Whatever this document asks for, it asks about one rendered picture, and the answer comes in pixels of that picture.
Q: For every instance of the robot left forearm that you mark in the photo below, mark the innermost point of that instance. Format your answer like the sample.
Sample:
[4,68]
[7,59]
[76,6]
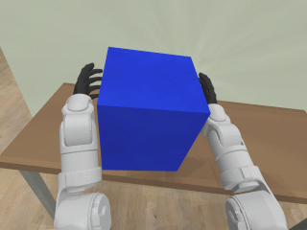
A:
[78,145]

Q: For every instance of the robot right upper arm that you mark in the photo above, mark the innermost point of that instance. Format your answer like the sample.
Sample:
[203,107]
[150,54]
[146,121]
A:
[254,211]

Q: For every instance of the right robot hand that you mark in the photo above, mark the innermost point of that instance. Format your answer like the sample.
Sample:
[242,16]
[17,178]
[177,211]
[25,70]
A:
[208,89]

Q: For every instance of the left robot hand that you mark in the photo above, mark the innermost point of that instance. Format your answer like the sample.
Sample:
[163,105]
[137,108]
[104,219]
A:
[84,80]

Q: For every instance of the carton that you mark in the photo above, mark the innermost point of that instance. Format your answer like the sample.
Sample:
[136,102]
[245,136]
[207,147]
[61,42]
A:
[151,109]

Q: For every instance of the table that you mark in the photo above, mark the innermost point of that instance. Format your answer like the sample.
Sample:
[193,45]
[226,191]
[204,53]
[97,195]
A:
[275,137]

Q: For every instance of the robot left upper arm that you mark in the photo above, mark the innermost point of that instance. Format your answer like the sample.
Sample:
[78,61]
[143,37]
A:
[83,212]

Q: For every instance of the robot right forearm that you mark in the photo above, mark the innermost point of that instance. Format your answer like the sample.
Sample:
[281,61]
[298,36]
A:
[237,170]

